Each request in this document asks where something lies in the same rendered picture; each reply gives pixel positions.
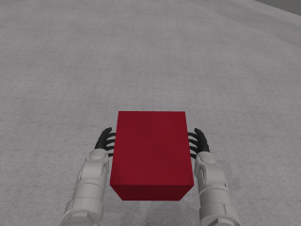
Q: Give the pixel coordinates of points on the carton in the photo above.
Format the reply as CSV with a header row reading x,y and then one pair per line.
x,y
151,158

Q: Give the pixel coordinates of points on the right robot hand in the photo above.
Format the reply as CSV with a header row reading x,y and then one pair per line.
x,y
200,142

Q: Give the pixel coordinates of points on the left robot forearm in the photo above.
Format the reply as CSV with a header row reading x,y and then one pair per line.
x,y
86,203

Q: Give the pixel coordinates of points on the right robot forearm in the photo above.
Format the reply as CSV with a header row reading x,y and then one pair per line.
x,y
214,195

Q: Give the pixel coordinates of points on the left robot hand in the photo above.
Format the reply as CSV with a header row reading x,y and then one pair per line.
x,y
103,141

